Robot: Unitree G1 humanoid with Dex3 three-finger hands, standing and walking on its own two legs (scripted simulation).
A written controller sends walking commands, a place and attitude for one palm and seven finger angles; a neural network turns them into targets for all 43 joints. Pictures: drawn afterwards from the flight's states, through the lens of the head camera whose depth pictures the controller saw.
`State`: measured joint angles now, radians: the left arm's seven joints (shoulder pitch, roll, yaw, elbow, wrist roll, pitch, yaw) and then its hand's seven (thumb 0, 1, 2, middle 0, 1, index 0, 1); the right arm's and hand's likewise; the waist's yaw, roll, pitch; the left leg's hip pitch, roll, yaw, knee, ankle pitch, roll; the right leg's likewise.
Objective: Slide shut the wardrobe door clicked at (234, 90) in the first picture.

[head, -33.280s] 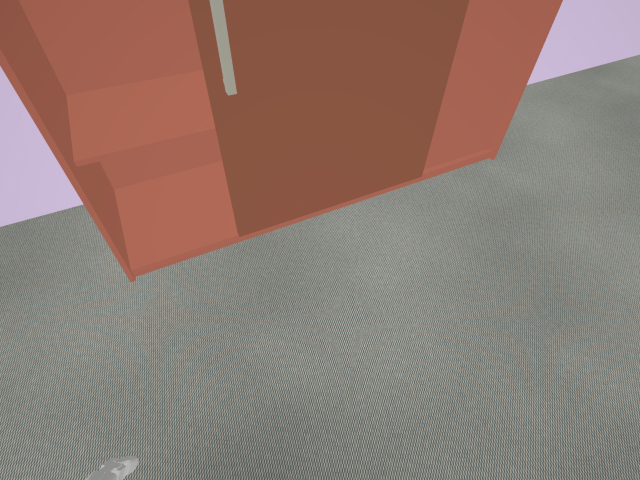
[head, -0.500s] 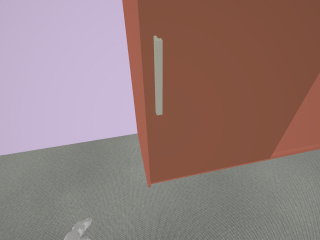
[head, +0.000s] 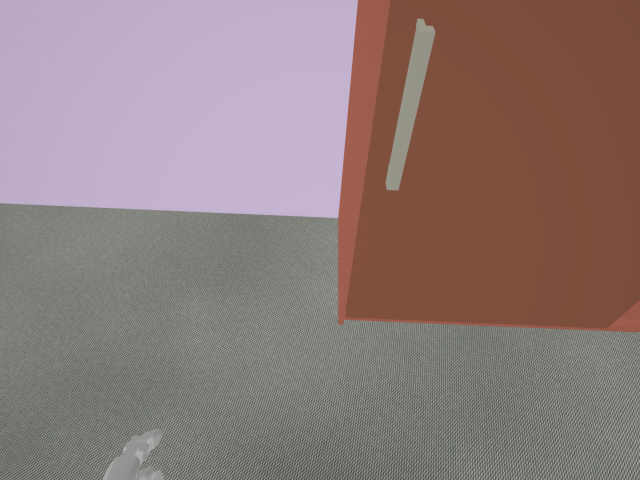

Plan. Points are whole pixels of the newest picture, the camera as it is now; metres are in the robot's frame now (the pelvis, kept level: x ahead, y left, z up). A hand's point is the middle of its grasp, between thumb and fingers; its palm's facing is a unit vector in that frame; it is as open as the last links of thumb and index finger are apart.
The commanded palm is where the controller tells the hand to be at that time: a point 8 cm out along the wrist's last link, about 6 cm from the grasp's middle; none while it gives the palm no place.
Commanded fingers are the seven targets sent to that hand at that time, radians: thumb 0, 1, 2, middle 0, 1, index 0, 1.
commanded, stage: stop stepping back and stand still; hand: right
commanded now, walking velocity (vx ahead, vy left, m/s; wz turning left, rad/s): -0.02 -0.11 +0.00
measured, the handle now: (404, 113) +0.73 -0.12 +0.10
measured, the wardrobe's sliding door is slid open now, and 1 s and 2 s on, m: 0.00 0.00 0.00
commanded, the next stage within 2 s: let the arm hang, fingers relaxed in 0.08 s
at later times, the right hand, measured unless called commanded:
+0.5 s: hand out of the picture +0.08 -0.19 -0.16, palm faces -0.01 +0.98 -0.19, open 7.2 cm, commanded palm none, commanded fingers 0.00 -0.90 -0.90 0.20 0.30 0.20 0.30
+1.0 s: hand out of the picture +0.03 -0.23 -0.16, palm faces +0.00 +0.97 -0.25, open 7.3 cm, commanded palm none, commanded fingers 0.00 -0.90 -0.90 0.20 0.30 0.20 0.30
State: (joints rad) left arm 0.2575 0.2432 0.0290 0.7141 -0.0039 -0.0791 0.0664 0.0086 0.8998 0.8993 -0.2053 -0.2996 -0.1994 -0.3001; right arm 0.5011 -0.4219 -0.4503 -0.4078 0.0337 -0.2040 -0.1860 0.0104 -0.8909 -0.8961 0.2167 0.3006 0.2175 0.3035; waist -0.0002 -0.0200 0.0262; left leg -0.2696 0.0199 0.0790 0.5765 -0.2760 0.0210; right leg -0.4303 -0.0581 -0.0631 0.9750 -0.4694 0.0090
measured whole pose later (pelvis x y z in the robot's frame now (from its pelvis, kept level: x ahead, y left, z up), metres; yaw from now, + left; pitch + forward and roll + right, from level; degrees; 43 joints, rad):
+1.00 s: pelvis +0.03 -0.03 +0.01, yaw -1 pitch +0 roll +0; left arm 0.19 0.18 0.02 1.10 0.02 0.04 0.01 0.00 0.91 0.90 -0.20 -0.30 -0.20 -0.30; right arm 0.25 -0.20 0.01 1.12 -0.02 0.01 -0.03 0.00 -0.91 -0.90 0.20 0.30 0.20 0.30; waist 0.00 -0.02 0.05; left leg -0.15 0.03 -0.03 0.42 -0.27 -0.03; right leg -0.28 0.01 -0.08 0.41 -0.14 -0.05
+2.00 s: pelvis +0.06 -0.02 +0.01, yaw +0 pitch -1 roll +0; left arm 0.17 0.18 0.01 1.15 0.02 0.02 0.02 0.00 0.90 0.90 -0.20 -0.30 -0.20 -0.30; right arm 0.22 -0.18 0.01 1.14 -0.02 -0.01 -0.04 0.00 -0.91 -0.90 0.20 0.30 0.20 0.30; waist 0.00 0.01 0.06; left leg -0.06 0.01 -0.04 0.37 -0.29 -0.01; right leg -0.20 -0.01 -0.09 0.39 -0.18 -0.02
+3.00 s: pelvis +0.06 -0.01 +0.02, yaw +1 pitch -1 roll +0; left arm 0.11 0.26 0.02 1.14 0.01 0.02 0.01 0.00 0.90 0.90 -0.20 -0.30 -0.20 -0.30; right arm 0.16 -0.27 0.00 1.13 -0.02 -0.02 -0.02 0.00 -0.91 -0.90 0.20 0.30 0.20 0.30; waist 0.00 0.01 0.07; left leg -0.04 0.00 -0.05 0.32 -0.26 -0.01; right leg -0.18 -0.01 -0.10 0.35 -0.15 -0.02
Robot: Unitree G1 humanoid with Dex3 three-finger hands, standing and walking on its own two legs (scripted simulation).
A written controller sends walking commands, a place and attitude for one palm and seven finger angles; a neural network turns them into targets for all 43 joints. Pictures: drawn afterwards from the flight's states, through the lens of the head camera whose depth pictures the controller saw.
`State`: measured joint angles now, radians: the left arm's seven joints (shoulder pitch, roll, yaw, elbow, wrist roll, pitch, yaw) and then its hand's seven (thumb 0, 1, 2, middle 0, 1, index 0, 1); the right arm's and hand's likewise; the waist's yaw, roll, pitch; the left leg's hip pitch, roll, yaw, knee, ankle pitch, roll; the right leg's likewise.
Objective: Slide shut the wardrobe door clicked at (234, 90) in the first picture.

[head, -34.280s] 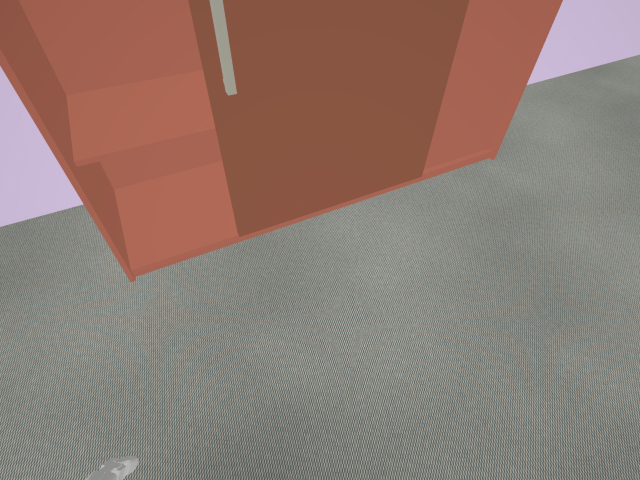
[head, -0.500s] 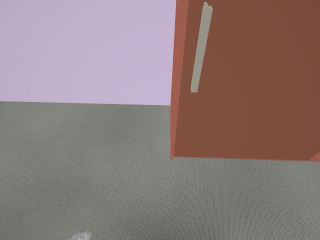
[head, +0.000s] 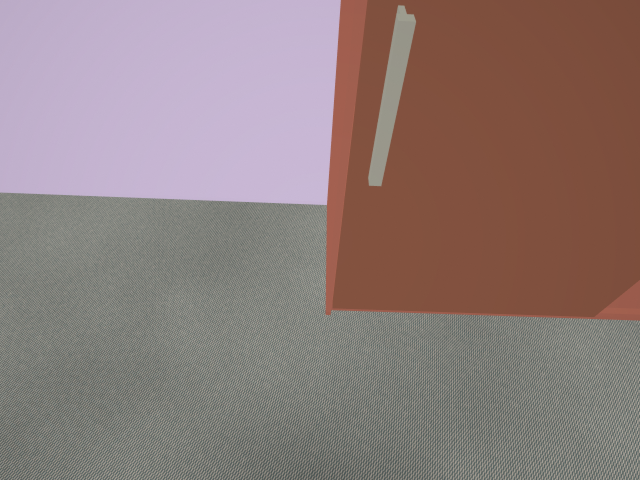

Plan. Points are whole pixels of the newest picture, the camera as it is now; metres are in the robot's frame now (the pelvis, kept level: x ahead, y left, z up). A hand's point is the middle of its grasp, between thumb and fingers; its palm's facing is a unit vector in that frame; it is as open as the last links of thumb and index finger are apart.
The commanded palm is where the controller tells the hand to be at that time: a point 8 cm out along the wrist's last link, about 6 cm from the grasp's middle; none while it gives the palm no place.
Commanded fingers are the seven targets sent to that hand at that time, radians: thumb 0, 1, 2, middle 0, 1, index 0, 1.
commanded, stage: let the arm hang, fingers relaxed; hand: right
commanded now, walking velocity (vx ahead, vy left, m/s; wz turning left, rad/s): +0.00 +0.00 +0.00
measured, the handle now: (386, 107) +0.71 -0.07 +0.08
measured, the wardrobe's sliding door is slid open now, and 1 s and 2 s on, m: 0.00 0.00 0.00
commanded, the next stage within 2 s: look to check the result in 0.28 s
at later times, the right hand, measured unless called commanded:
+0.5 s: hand out of the picture +0.04 -0.17 -0.17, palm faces -0.03 +0.97 -0.22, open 7.3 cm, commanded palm none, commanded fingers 0.00 -0.90 -0.90 0.20 0.30 0.20 0.30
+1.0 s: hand out of the picture +0.05 -0.17 -0.17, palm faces -0.03 +0.98 -0.22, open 7.3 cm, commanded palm none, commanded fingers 0.00 -0.90 -0.90 0.20 0.30 0.20 0.30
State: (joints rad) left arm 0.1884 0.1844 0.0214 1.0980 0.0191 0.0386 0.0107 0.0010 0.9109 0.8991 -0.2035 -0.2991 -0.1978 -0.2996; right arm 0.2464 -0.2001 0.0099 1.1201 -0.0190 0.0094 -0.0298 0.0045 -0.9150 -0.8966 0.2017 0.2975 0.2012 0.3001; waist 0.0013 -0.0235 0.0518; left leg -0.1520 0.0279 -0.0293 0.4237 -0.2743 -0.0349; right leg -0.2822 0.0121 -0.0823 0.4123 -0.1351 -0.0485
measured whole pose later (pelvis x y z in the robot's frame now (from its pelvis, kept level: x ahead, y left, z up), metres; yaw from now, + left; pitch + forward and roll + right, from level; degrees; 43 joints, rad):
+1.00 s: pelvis +0.03 +0.02 +0.00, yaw +1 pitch -1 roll +0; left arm 0.17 0.18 0.01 1.15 0.02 0.02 0.02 0.00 0.90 0.90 -0.20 -0.30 -0.20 -0.30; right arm 0.22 -0.18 0.01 1.14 -0.02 -0.01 -0.04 0.00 -0.91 -0.90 0.20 0.30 0.20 0.30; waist 0.00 0.01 0.06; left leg -0.06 0.01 -0.04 0.37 -0.29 -0.01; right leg -0.20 -0.01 -0.09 0.39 -0.18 -0.02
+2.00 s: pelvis +0.03 +0.02 +0.01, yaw +2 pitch -1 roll +0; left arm 0.11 0.26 0.02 1.14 0.01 0.02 0.01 0.00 0.90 0.90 -0.20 -0.30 -0.20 -0.30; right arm 0.16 -0.27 0.00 1.13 -0.02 -0.02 -0.02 0.00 -0.91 -0.90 0.20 0.30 0.20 0.30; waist 0.00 0.01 0.07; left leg -0.04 0.00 -0.05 0.32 -0.26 -0.01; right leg -0.18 -0.01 -0.10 0.35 -0.15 -0.02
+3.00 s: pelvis +0.04 +0.03 +0.01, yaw +2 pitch -1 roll -1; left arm 0.08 0.32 0.02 1.14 0.01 0.01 0.00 0.00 0.90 0.90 -0.21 -0.30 -0.20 -0.30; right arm 0.12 -0.33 0.00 1.13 -0.02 -0.02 -0.02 0.00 -0.91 -0.90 0.21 0.30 0.21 0.30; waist 0.01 0.01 0.06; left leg 0.00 0.00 -0.06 0.27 -0.25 0.00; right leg -0.14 -0.02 -0.10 0.30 -0.15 0.00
